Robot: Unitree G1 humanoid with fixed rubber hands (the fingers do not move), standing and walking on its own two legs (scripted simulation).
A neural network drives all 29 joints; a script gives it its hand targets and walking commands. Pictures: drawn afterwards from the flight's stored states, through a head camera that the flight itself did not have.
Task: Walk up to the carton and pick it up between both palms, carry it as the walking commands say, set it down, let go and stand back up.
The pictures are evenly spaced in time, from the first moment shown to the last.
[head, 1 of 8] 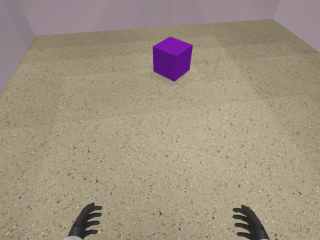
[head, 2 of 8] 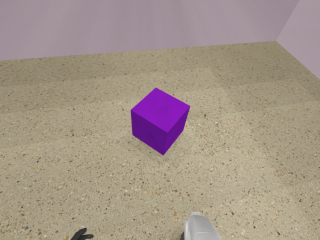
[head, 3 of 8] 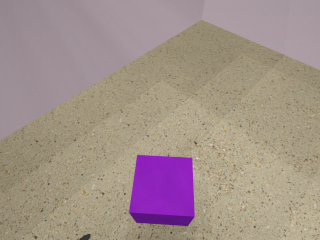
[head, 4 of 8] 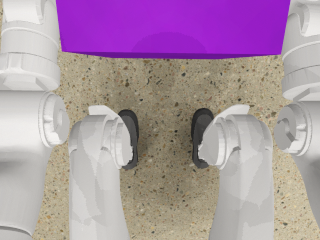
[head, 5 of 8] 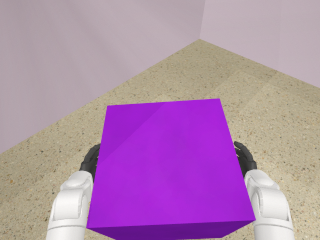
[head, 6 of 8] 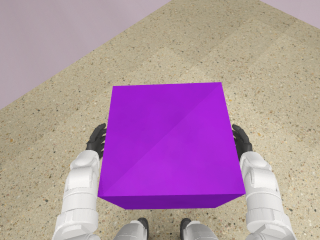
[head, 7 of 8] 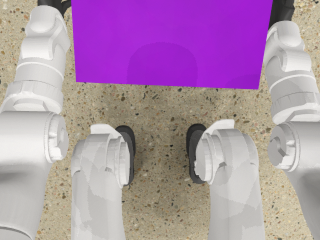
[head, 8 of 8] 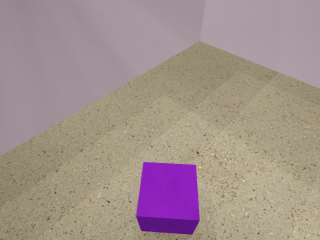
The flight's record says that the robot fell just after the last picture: no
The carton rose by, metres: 0.64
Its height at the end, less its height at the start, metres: +0.00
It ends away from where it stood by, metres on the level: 0.01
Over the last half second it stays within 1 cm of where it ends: yes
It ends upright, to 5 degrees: yes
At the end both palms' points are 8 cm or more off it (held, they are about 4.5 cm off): yes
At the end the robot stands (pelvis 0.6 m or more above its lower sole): yes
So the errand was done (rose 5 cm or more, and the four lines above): yes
